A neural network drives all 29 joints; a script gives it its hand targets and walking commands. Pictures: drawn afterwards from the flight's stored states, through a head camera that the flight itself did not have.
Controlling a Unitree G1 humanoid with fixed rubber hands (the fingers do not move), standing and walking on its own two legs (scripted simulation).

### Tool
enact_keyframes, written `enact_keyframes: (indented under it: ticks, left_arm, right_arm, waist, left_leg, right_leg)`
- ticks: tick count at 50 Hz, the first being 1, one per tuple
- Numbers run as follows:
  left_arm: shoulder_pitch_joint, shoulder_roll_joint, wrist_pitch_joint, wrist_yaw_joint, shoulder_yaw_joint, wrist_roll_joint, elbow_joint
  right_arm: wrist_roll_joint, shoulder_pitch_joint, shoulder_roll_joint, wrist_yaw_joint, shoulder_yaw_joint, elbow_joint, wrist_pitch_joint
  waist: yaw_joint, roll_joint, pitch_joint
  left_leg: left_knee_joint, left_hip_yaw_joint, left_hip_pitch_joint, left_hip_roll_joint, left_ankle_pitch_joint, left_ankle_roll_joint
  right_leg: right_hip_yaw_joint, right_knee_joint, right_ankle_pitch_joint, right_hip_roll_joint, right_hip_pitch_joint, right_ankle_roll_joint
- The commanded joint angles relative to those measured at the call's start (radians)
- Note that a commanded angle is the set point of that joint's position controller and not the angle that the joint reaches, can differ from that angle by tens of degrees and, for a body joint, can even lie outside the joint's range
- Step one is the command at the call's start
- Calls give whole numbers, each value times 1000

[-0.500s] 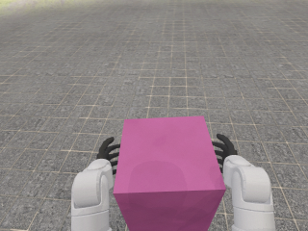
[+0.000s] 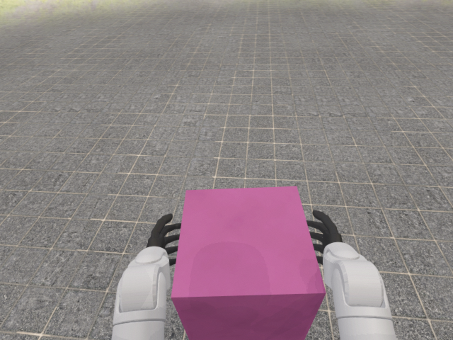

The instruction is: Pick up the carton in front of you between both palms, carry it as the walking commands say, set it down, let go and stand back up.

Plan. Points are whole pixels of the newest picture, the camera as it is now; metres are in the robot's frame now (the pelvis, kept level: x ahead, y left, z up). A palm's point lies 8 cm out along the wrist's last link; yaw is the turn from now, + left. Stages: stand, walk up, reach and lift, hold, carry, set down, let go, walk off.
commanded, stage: carry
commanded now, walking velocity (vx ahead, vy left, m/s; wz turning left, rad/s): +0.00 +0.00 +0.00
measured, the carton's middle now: (244, 270) +0.27 +0.00 -0.02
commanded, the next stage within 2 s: hold in 0.56 s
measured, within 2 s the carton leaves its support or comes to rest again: neither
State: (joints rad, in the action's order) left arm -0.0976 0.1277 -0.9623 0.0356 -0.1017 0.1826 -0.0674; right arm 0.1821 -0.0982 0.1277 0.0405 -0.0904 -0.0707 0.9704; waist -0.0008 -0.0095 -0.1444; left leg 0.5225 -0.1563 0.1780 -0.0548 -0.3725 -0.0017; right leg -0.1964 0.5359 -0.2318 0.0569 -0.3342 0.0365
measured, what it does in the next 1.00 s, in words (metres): shifts its weight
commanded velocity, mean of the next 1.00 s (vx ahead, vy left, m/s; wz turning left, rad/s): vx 0.00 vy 0.00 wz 0.00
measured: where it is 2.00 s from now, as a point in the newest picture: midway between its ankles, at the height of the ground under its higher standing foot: outside the picture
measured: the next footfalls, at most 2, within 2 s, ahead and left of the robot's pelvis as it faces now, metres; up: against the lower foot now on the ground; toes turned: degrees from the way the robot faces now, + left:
none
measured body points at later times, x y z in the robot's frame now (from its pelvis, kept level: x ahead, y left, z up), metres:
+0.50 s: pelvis -0.03 +0.00 +0.00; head -0.05 +0.00 +0.45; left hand +0.27 +0.15 +0.04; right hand +0.27 -0.15 +0.03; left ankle -0.06 +0.10 -0.73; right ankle +0.03 -0.10 -0.73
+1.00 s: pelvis -0.05 +0.00 +0.01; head -0.08 -0.02 +0.45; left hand +0.22 +0.17 +0.03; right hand +0.24 -0.13 +0.03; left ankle -0.06 +0.11 -0.73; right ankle +0.03 -0.10 -0.73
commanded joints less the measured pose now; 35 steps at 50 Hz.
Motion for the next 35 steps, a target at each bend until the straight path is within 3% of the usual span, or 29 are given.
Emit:
enact_keyframes:
  ticks: [1,9,13,21,28,29,30,32,35]
  left_arm:
    - [-442,794,85,-213,551,-248,-9]
    - [-543,825,265,-224,418,-156,198]
    - [-582,879,327,-237,408,-146,254]
    - [-526,908,283,-239,485,-187,178]
    - [-522,884,265,-236,478,-187,161]
    - [-455,925,267,-243,446,-169,175]
    - [-479,903,289,-235,444,-157,152]
    - [-452,869,297,-223,420,-142,154]
    - [-445,845,314,-217,413,-149,165]
  right_arm:
    - [-247,-447,799,-212,550,-15,-92]
    - [-150,-544,828,-222,412,185,-271]
    - [-140,-585,883,-234,404,238,-334]
    - [-193,-535,913,-237,490,165,-290]
    - [-189,-530,888,-233,480,147,-271]
    - [-195,-446,917,-233,479,118,-265]
    - [-191,-477,893,-228,480,79,-278]
    - [-184,-480,870,-227,480,80,-281]
    - [-174,-467,845,-215,480,79,-292]
  waist:
    - [3,5,-130]
    - [4,9,-139]
    - [4,11,-164]
    - [2,11,-201]
    - [2,10,-173]
    - [0,-86,-54]
    - [9,-59,-97]
    - [13,-17,-91]
    - [10,1,-73]
  left_leg:
    - [-104,97,52,-108,198,15]
    - [-125,105,74,-106,116,24]
    - [-121,107,70,-103,117,27]
    - [-95,105,56,-104,168,27]
    - [-97,105,69,-105,172,27]
    - [-172,262,114,106,407,40]
    - [-169,281,136,100,449,48]
    - [-181,284,78,104,427,47]
    - [-198,286,59,105,365,51]
  right_leg:
    - [137,-80,228,117,128,3]
    - [143,-108,149,113,128,-1]
    - [143,-108,151,113,139,0]
    - [139,-84,230,117,153,2]
    - [141,-84,227,117,138,1]
    - [275,-94,392,-128,448,13]
    - [301,-88,464,-114,511,12]
    - [299,-105,441,-114,526,-4]
    - [298,-109,398,-115,532,-12]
